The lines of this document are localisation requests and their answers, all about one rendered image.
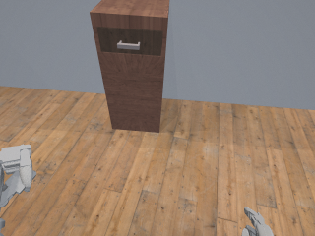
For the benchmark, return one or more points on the drawer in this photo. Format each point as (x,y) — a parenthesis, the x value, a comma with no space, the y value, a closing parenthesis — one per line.
(150,40)

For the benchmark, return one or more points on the handle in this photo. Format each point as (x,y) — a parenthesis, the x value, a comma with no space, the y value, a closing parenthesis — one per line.
(131,46)

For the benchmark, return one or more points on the robot left hand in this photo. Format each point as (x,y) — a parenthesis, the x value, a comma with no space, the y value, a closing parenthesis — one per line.
(15,160)

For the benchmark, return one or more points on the cabinet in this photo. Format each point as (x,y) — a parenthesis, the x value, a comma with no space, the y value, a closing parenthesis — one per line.
(133,83)

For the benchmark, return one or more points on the robot right hand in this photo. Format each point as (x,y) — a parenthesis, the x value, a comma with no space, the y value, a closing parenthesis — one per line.
(261,229)

